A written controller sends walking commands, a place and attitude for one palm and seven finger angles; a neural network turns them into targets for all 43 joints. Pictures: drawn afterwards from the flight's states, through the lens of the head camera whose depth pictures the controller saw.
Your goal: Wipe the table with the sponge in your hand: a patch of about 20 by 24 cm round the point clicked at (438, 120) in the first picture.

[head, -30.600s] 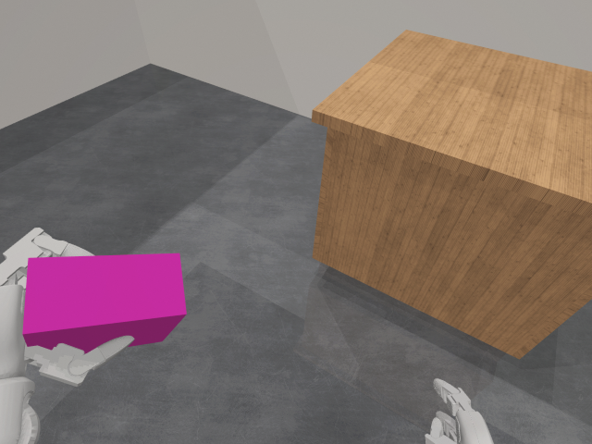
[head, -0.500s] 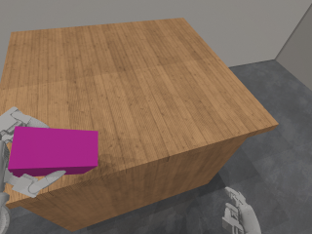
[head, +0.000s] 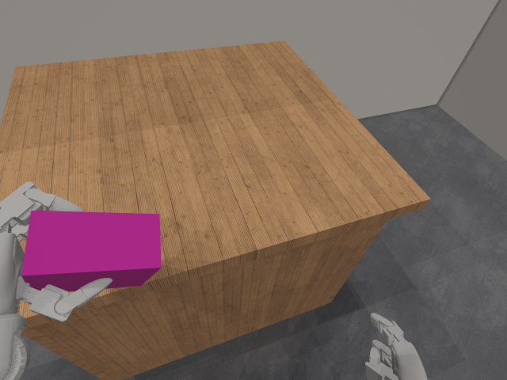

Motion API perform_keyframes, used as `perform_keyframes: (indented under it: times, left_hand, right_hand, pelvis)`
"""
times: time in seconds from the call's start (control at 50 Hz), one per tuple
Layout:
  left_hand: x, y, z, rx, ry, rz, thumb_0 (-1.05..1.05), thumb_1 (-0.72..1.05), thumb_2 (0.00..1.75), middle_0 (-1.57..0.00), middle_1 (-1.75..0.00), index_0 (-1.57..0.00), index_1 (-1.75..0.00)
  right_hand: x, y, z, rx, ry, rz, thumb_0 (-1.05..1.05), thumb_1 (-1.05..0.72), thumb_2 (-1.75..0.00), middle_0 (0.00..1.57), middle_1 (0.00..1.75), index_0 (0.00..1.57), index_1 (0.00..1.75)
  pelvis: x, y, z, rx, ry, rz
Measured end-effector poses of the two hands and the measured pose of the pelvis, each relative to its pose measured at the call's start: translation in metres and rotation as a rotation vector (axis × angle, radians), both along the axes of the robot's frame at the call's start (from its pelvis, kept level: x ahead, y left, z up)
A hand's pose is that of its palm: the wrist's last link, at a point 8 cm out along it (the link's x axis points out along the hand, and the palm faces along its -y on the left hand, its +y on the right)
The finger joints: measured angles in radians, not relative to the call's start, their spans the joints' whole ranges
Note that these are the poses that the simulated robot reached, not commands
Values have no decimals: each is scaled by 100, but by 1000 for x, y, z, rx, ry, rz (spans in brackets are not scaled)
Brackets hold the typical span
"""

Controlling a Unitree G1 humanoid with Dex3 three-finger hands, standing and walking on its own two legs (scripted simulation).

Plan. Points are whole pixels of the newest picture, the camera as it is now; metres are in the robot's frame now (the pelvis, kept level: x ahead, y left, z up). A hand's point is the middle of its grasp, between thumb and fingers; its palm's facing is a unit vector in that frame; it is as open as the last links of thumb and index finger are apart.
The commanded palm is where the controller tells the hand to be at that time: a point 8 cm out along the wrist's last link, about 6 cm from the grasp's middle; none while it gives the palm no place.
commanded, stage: come to a stop and stand still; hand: left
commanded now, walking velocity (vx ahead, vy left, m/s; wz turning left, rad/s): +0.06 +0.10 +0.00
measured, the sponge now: (115, 253) +0.23 +0.21 +0.12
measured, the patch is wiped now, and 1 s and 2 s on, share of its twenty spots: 0.00 0.00 0.00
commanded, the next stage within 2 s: look again from close up in 0.90 s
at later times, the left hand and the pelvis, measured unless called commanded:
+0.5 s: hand (87, 236) +0.24 +0.23 +0.15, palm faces +0.28 -0.88 -0.39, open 10.5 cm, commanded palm +0.18 +0.28 +0.17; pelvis +0.01 +0.01 +0.00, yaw -2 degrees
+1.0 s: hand (53, 243) +0.22 +0.27 +0.15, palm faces +0.37 -0.86 -0.34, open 10.5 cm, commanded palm +0.17 +0.30 +0.17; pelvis +0.01 +0.02 +0.00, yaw -1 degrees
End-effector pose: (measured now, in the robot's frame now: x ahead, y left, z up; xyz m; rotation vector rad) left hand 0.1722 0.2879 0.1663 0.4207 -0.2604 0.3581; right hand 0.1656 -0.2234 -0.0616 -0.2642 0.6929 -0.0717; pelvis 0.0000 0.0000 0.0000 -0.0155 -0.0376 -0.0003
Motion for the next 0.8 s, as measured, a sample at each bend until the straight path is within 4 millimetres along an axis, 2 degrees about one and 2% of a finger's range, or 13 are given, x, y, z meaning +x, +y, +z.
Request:
perform_keyframes:
  times: [0.24,0.3,0.36,0.4,0.5,0.54,0.6,0.7,0.8]
  left_hand:
    - [7,-10,3,15,2,-21,-1,-53,103,-71,-132,-70,-132]
    - [22,12,29,193,-84,-14,-1,-53,103,-72,-131,-70,-132]
    - [33,31,36,153,-126,46,-1,-53,103,-71,-131,-70,-132]
    - [35,25,31,111,-108,35,-1,-53,103,-71,-131,-70,-132]
    - [28,-12,1,37,19,-113,-1,-53,103,-71,-131,-70,-132]
    - [25,-14,-9,30,54,-137,-1,-53,103,-72,-131,-70,-131]
    - [23,1,-14,37,54,-104,-1,-53,103,-72,-131,-70,-131]
    - [23,23,4,45,-54,-15,-1,-53,103,-72,-131,-70,-131]
    - [21,13,23,37,-147,-47,-1,-53,103,-72,-131,-70,-131]
  right_hand:
    - [-6,-12,-3,-1,11,-23,1,-90,-90,20,30,20,30]
    - [-7,-7,-7,-14,24,31,1,-90,-90,20,30,20,30]
    - [-8,-2,-10,29,14,28,1,-90,-90,20,30,20,30]
    - [-9,1,-11,58,-7,10,1,-90,-90,20,30,20,30]
    - [-11,8,-16,89,-10,-36,1,-90,-90,20,30,20,30]
    - [-11,11,-15,75,7,-40,1,-90,-90,20,30,20,30]
    - [-7,13,-10,44,20,-23,1,-90,-90,20,30,20,30]
    - [10,16,-1,7,-13,31,1,-90,-90,20,30,20,30]
    - [27,23,8,18,-80,46,1,-90,-90,20,30,20,30]
  pelvis:
    - [4,-5,0,-1,11,-1]
    - [0,-9,-2,-3,24,10]
    - [-1,-6,-2,-1,26,-14]
    - [1,0,-2,1,26,-25]
    - [9,10,-2,4,25,-32]
    - [12,9,-3,5,24,-27]
    - [13,7,-3,4,21,-14]
    - [13,10,-4,-3,10,-5]
    - [13,17,-4,-7,4,-12]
